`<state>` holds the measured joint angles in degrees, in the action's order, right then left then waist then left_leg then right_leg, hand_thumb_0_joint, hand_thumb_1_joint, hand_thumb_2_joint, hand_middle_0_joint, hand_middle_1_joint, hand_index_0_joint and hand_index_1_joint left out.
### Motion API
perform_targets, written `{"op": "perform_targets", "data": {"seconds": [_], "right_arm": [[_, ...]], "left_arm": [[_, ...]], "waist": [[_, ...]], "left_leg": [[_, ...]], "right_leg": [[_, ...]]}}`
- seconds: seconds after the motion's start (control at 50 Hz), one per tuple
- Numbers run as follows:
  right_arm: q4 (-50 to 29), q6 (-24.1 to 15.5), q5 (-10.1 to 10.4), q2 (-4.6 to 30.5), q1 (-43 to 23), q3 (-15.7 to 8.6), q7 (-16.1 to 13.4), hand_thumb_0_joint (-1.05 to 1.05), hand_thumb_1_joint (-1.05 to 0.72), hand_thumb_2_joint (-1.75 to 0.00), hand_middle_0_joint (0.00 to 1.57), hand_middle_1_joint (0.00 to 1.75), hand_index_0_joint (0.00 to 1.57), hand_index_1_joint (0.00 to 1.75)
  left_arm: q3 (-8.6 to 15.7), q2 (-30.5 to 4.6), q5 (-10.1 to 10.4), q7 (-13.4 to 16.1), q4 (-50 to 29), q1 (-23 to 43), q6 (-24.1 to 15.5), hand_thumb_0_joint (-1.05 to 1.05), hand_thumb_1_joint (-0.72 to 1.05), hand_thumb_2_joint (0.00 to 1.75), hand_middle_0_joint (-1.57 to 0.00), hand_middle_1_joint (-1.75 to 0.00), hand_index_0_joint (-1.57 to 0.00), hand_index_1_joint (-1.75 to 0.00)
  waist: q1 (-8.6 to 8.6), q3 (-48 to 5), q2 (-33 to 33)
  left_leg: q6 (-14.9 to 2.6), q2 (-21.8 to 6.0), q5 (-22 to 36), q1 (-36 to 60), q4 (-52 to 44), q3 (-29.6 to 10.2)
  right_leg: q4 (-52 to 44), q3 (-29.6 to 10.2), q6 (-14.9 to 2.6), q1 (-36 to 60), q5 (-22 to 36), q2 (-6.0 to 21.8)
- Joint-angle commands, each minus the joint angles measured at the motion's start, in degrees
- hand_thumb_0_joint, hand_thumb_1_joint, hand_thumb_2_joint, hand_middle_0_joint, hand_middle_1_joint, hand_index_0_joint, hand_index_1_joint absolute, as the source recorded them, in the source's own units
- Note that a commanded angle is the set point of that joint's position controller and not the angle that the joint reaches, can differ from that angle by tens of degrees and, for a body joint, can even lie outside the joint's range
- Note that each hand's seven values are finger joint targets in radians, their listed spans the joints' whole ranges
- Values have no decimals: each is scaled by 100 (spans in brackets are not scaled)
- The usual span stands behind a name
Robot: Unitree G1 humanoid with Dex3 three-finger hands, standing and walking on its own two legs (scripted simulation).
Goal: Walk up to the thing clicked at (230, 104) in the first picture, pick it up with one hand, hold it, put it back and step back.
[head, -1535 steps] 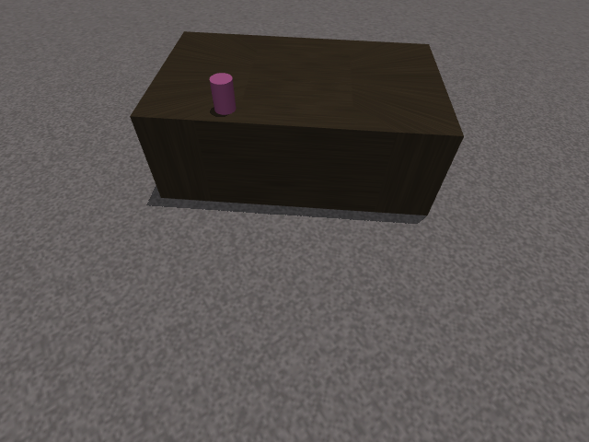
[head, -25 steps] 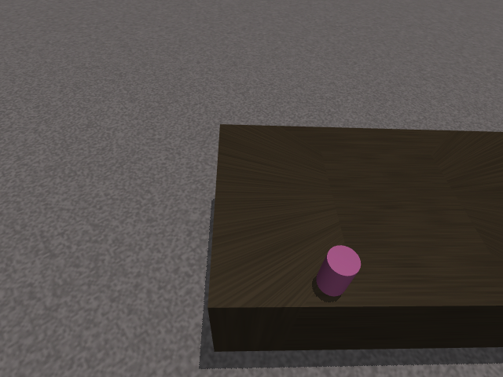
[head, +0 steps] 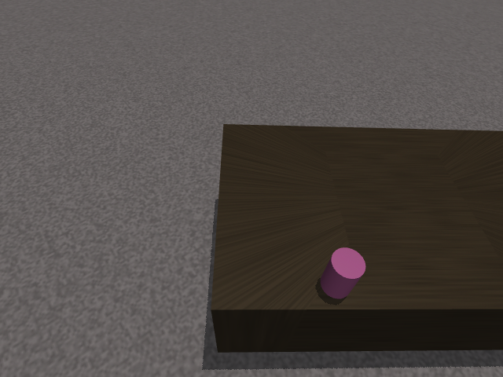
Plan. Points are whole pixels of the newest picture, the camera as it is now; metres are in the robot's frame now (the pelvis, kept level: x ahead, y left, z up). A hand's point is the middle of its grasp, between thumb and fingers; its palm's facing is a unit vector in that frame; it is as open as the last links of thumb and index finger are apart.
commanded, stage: stand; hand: right
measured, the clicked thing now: (341, 273) +0.40 -0.24 -0.27
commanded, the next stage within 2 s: none
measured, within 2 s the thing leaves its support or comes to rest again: neither
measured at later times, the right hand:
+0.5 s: hand out of the picture +0.07 -0.25 -0.15, palm faces -0.03 +0.93 -0.37, open 7.4 cm
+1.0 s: hand out of the picture +0.06 -0.25 -0.15, palm faces -0.03 +0.93 -0.36, open 7.4 cm
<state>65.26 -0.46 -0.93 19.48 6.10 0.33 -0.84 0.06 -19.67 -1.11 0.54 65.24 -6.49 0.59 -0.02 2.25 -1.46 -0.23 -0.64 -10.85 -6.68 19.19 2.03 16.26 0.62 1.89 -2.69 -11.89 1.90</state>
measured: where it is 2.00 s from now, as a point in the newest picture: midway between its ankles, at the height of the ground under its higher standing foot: outside the picture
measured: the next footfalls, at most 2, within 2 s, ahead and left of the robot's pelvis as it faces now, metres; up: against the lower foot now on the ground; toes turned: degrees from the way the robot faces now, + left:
none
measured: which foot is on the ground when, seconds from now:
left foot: down 0.00-1.00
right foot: down 0.00-1.00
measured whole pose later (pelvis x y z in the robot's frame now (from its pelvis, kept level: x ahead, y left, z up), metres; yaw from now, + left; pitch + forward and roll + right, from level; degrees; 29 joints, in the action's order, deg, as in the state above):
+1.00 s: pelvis -0.01 +0.00 +0.00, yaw +1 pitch -2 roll +0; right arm 65.6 -0.6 -0.8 19.6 7.0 0.0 -0.1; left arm 0.1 -19.8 -1.0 0.2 64.5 -8.0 0.2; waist 0.1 2.4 -1.0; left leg -0.6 0.0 -10.0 -6.9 18.6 1.5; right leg 16.3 1.1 2.2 -2.9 -11.5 2.5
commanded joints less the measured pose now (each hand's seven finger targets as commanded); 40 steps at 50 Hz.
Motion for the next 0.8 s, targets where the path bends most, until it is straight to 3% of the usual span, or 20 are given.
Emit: {"op": "perform_targets", "data": {"seconds": [0.0,0.1,0.14,0.2,0.32,0.42,0.66,0.78], "right_arm": [[-320,-118,29,1271,-194,-225,-76,0,-52,-90,20,30,20,30],[-320,-113,33,1273,-193,-232,-71,0,-90,-90,20,30,20,30],[-322,-116,34,1277,-227,-228,-66,0,-90,-90,20,30,20,30],[-331,-130,29,1267,-206,-235,-60,0,-90,-90,20,30,20,30],[-332,-107,24,1270,-193,-248,-41,0,-90,-90,20,30,20,30],[-353,-146,27,1249,-184,-233,-42,0,-90,-90,20,30,20,30],[-312,-127,22,1308,-182,-268,-23,0,-90,-90,20,30,20,30],[-291,-134,27,1285,-124,-267,-12,0,-90,-90,20,30,20,30]], "left_arm": [[194,-1107,24,54,-317,191,-142,0,90,90,-20,-30,-20,-30],[216,-1159,18,54,-330,210,-146,0,90,90,-20,-30,-20,-30],[203,-1107,22,39,-318,173,-138,0,90,90,-20,-30,-20,-30],[219,-1140,17,44,-352,219,-151,0,90,90,-20,-30,-20,-30],[215,-1139,11,40,-359,197,-164,0,90,90,-20,-30,-20,-30],[222,-1155,30,36,-393,148,-184,0,90,90,-20,-30,-20,-30],[222,-1144,22,14,-354,51,-154,0,90,90,-20,-30,-20,-30],[219,-1152,28,9,-374,90,-171,0,90,90,-20,-30,-20,-30]], "waist": [[-2,-413,193],[5,-379,115],[-9,-279,172],[1,-384,140],[21,-278,114],[-6,-470,149],[-9,-237,204],[25,-226,164]], "left_leg": [[-72,-734,1597,216,-174,-542],[-67,-723,1456,177,-227,-562],[-49,-689,1210,205,-269,-549],[-75,-725,1477,195,-243,-575],[-72,-693,984,111,-302,-600],[-90,-721,1639,245,-198,-573],[-93,-678,749,74,-399,-659],[-65,-671,821,65,-386,-671]], "right_leg": [[-177,-375,-207,-5,1245,607],[-178,-375,-215,4,1140,610],[-258,-382,-214,-181,925,590],[-182,-358,-234,-27,1097,608],[-298,-361,-212,-159,689,592],[-171,-362,-220,9,1293,640],[-263,-348,-253,-204,577,603],[-277,-383,-245,-203,559,618]]}}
